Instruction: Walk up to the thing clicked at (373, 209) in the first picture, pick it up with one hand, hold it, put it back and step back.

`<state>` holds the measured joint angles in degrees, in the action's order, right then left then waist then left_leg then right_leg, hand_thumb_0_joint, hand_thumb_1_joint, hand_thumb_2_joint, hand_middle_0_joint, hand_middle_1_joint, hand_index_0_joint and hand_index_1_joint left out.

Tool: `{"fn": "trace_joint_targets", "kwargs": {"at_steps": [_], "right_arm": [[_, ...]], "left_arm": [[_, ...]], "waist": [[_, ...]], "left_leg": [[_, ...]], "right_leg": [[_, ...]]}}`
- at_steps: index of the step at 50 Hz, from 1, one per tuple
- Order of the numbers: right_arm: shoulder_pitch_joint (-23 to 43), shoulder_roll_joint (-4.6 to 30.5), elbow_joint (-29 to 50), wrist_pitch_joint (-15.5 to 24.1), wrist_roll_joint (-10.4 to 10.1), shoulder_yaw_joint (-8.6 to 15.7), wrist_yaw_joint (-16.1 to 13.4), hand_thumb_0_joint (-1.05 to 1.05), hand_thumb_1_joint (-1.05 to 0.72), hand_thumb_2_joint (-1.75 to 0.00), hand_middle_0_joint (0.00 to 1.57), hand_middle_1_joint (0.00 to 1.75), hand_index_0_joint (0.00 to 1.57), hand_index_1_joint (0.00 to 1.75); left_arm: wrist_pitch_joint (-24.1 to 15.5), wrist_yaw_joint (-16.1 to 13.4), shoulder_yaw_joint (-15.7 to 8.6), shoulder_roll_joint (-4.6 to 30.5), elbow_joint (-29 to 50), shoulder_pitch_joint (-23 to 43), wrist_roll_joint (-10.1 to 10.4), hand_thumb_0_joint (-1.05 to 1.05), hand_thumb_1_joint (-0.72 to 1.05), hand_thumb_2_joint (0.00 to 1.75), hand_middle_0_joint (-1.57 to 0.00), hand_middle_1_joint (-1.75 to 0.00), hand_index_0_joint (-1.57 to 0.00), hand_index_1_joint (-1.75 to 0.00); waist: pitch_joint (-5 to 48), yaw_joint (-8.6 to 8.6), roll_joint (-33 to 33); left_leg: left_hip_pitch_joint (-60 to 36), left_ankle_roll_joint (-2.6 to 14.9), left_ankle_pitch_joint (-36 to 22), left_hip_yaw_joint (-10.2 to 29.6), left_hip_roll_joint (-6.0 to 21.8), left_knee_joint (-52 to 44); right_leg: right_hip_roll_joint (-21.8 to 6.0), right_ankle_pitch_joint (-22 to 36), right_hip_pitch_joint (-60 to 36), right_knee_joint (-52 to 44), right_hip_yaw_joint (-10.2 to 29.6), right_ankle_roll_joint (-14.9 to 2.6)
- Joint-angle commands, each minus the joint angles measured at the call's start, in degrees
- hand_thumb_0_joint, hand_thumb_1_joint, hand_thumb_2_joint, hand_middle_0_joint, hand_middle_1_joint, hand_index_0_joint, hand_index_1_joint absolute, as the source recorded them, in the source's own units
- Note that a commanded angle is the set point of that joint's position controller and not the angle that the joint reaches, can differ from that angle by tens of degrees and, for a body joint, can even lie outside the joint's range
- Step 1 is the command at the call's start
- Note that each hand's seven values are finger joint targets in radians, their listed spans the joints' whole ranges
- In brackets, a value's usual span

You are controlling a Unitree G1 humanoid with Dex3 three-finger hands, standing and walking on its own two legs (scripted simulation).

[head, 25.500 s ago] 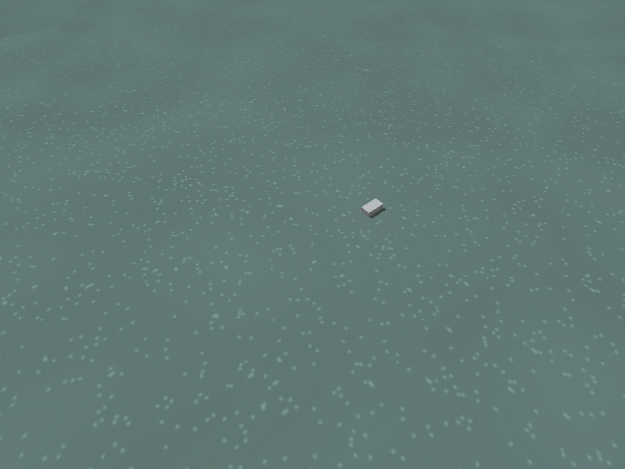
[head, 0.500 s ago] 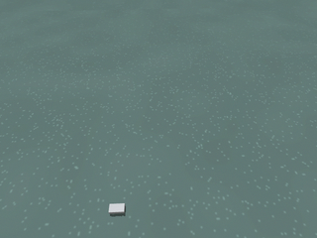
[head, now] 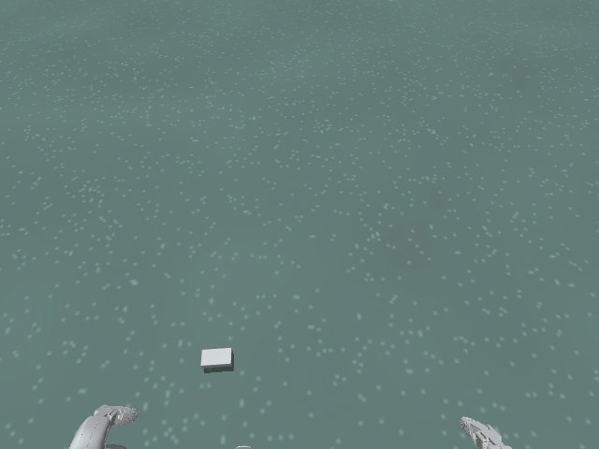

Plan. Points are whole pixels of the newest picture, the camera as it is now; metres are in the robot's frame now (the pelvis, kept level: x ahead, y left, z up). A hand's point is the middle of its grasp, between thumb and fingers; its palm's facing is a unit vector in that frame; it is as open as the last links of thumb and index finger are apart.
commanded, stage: rise first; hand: left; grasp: from above
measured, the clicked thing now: (217, 357) +0.46 +0.26 -0.73
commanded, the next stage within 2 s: none
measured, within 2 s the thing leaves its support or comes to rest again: neither
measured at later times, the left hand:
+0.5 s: hand out of the picture +0.14 +0.26 -0.20, palm faces -0.20 -0.85 -0.49, open 14.1 cm
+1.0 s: hand (161, 412) +0.25 +0.30 -0.41, palm faces -0.47 -0.38 -0.80, open 13.4 cm
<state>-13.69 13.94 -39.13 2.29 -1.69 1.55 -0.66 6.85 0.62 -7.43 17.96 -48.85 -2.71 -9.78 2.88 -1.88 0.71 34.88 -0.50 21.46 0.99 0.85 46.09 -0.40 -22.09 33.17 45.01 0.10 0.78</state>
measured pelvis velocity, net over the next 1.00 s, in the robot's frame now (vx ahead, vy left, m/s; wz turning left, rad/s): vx -0.07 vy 0.00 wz -0.04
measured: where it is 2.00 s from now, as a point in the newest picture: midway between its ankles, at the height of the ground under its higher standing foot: outside the picture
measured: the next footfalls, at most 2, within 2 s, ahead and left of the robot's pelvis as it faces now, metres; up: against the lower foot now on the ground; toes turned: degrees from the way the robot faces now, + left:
none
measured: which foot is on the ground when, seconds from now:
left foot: down 0.00-1.00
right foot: down 0.00-1.00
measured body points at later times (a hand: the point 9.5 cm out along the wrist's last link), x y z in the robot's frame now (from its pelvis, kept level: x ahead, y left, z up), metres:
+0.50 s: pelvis +0.00 +0.00 -0.07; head +0.11 +0.02 +0.37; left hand +0.15 +0.30 -0.17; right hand +0.18 -0.24 -0.16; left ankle +0.01 +0.12 -0.71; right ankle +0.00 -0.13 -0.71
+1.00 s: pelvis -0.07 +0.00 -0.27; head +0.13 +0.01 +0.13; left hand +0.27 +0.32 -0.36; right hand +0.11 -0.27 -0.40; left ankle +0.01 +0.12 -0.71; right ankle +0.00 -0.13 -0.71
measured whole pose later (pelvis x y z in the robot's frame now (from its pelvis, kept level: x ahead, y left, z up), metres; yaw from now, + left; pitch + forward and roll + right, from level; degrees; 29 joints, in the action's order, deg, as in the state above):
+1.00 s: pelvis -0.07 +0.00 -0.27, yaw -2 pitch +34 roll -4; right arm -2.8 16.5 -38.5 8.7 0.8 3.5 2.8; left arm -7.6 -5.9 -7.7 30.7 -46.2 20.2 -45.0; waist 8.0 -0.8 1.0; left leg 108.4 -1.0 38.2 4.3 0.6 112.7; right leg 0.6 -39.5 105.5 111.1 -1.5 1.0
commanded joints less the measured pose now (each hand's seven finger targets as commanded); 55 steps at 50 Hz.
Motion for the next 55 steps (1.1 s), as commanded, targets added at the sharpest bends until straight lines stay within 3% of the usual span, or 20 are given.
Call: {"fn": "trace_joint_targets", "kwargs": {"at_steps": [1,7,14,16,21,24,29,32,36,39,41,43,44,46,47,48,55], "right_arm": [[2.0,9.2,9.8,4.1,0.1,3.9,-0.5,0.00,-0.90,-0.90,0.20,0.30,0.20,0.30],[1.2,8.5,11.7,6.2,0.7,4.1,-1.3,0.00,-0.89,-0.90,0.20,0.30,0.20,0.30],[1.7,8.4,13.6,7.3,1.0,3.9,-1.5,0.00,-0.91,-0.90,0.20,0.30,0.20,0.30],[2.0,8.4,14.0,7.7,1.2,3.9,-1.4,0.00,-0.91,-0.90,0.20,0.30,0.20,0.30],[2.5,7.6,15.8,8.3,1.2,3.6,-1.3,0.00,-0.93,-0.90,0.20,0.30,0.20,0.30],[2.8,7.9,15.7,8.8,1.3,3.6,-1.2,0.00,-0.94,-0.91,0.20,0.30,0.20,0.30],[4.4,8.9,14.2,10.1,1.6,4.0,-0.2,0.00,-0.94,-0.91,0.20,0.30,0.20,0.30],[5.0,9.6,13.2,10.8,1.6,4.5,0.3,0.00,-0.94,-0.91,0.20,0.30,0.20,0.30],[5.4,11.1,11.2,11.1,1.5,5.2,1.1,0.00,-0.94,-0.91,0.20,0.30,0.20,0.30],[5.2,11.9,9.0,10.5,1.4,5.4,1.7,0.00,-0.94,-0.91,0.20,0.30,0.20,0.30],[4.9,12.1,7.8,9.8,1.5,5.6,2.1,0.00,-0.94,-0.91,0.20,0.30,0.20,0.30],[4.3,12.1,6.8,9.2,1.8,6.1,2.4,0.00,-0.93,-0.91,0.20,0.30,0.20,0.30],[3.6,12.4,6.5,8.9,1.8,6.3,2.6,0.00,-0.92,-0.90,0.20,0.30,0.20,0.30],[2.9,12.3,5.1,8.4,2.1,6.2,2.9,0.00,-0.93,-0.91,0.20,0.30,0.20,0.30],[2.8,12.7,4.8,8.1,2.2,6.4,3.0,0.00,-0.93,-0.91,0.20,0.30,0.20,0.30],[2.6,12.8,4.1,7.8,2.4,6.2,3.1,0.00,-0.94,-0.91,0.20,0.30,0.20,0.30],[1.5,13.3,2.1,6.2,3.4,5.4,3.5,0.00,-0.89,-0.90,0.20,0.30,0.20,0.30]], "left_arm": [[0.2,-1.6,-4.3,11.8,12.4,0.2,-1.2,0.00,-0.54,0.95,-0.16,-0.98,-0.14,-0.99],[0.5,-1.8,-4.7,11.6,22.3,-6.0,-3.7,0.00,-0.54,0.97,-0.13,-0.98,-0.11,-1.00],[3.4,-1.7,-3.4,9.8,29.2,-12.6,-4.8,0.00,-0.58,0.99,-0.11,-1.02,-0.09,-1.03],[3.9,-1.9,-3.8,10.3,30.4,-13.6,-5.3,0.00,-0.58,0.97,-0.10,-1.03,-0.09,-1.03],[4.2,-2.4,-3.6,9.9,32.3,-15.5,-6.3,0.00,-0.55,0.94,-0.14,-0.99,-0.13,-1.00],[3.5,-2.6,-3.9,11.6,33.8,-12.4,-7.8,0.00,-0.56,0.94,-0.15,-0.99,-0.14,-1.00],[-1.0,-2.9,-4.1,13.8,25.6,-3.7,-13.3,0.00,-0.55,0.93,-0.18,-0.94,-0.17,-0.96],[-5.3,-3.0,-4.3,15.6,23.0,0.4,-17.0,0.00,-0.51,0.91,-0.20,-0.93,-0.19,-0.94],[-10.5,-4.5,-3.2,18.1,23.1,6.1,-22.2,0.00,-0.49,0.91,-0.22,-0.93,-0.21,-0.94],[-12.8,-6.6,-6.9,23.6,19.0,9.7,-26.1,0.00,-0.48,0.91,-0.22,-0.93,-0.21,-0.94],[-13.5,-7.7,-7.2,25.1,16.7,12.9,-28.6,0.00,-0.47,0.90,-0.22,-0.93,-0.21,-0.94],[-14.0,-8.2,-5.2,23.7,15.4,18.1,-30.6,0.00,-0.44,0.89,-0.23,-0.93,-0.22,-0.93],[-14.2,-8.5,-6.1,25.7,14.5,21.1,-31.7,0.00,-0.42,0.87,-0.24,-0.91,-0.23,-0.92],[-14.8,-8.6,-4.7,25.8,10.4,26.2,-34.1,0.00,-0.42,0.87,-0.25,-0.91,-0.25,-0.92],[-15.4,-8.7,-5.7,28.4,9.4,28.4,-35.4,0.00,-0.40,0.86,-0.27,-0.89,-0.27,-0.89],[-16.1,-8.8,-6.1,30.4,6.8,31.2,-36.8,0.00,-0.40,0.85,-0.27,-0.89,-0.27,-0.89],[-22.0,-10.8,-5.6,37.0,0.2,46.9,-44.8,0.00,-0.34,0.85,-0.27,-0.84,-0.27,-0.84]], "waist": [[11.0,1.56,-0.4],[15.5,0.95,3.4],[17.9,0.23,3.3],[18.6,0.56,4.2],[19.2,0.41,2.5],[20.5,0.00,3.1],[18.9,-0.98,2.6],[22.8,-0.19,3.7],[31.9,0.19,6.8],[36.2,1.45,6.4],[37.4,2.03,5.5],[39.2,1.34,6.1],[40.5,1.28,4.8],[39.9,0.32,3.4],[41.0,1.17,2.4],[40.5,0.79,3.1],[40.2,-0.40,3.3]], "left_leg": [[-0.3,0.70,-6.1,-1.0,-1.3,-0.7],[0.5,0.38,-9.1,-0.3,-0.2,4.7],[3.4,0.58,-11.6,0.7,0.2,9.3],[4.6,0.53,-12.9,1.0,0.4,11.1],[10.3,1.07,-9.7,0.0,-0.5,15.3],[12.7,1.11,-9.6,0.3,-0.4,18.3],[24.5,1.29,-2.1,0.7,-0.7,26.6],[28.7,1.02,1.0,1.0,-0.8,30.9],[29.9,0.67,-4.8,2.0,-0.5,37.9],[35.1,1.22,-8.1,1.4,-1.0,44.1],[38.0,1.45,-8.1,0.9,-0.9,47.1],[39.4,1.35,-6.5,0.9,-0.9,49.3],[41.4,1.58,-4.9,0.7,-1.0,50.7],[46.4,1.66,-0.7,0.8,-1.0,53.1],[47.6,1.84,1.7,0.7,-0.9,54.4],[49.8,1.79,3.2,0.4,-0.9,55.8],[59.8,2.14,14.6,-0.2,-1.4,62.1]], "right_leg": [[1.2,4.7,1.2,-0.8,-2.0,-1.62],[1.2,6.8,6.1,6.0,-2.0,-1.76],[1.3,7.9,10.1,10.2,-2.2,-1.81],[1.4,8.0,11.9,12.3,-2.4,-1.89],[1.3,7.8,14.1,14.6,-2.0,-1.78],[1.3,7.4,17.2,17.6,-1.8,-1.84],[1.4,1.2,29.6,26.6,-1.7,-2.12],[1.2,-1.6,35.3,32.1,-1.5,-2.17],[1.6,1.7,43.6,40.8,-1.9,-2.38],[1.7,4.6,46.4,45.9,-1.8,-2.45],[1.8,4.6,48.3,47.8,-2.1,-2.36],[1.8,3.2,51.1,49.4,-2.3,-2.34],[1.9,2.4,51.2,49.7,-2.3,-2.24],[1.9,-0.7,53.3,51.7,-2.9,-2.27],[2.1,-2.8,54.4,52.3,-3.0,-2.22],[2.0,-4.0,55.3,53.5,-3.0,-2.20],[2.4,-15.6,62.2,57.7,-3.6,-2.18]]}}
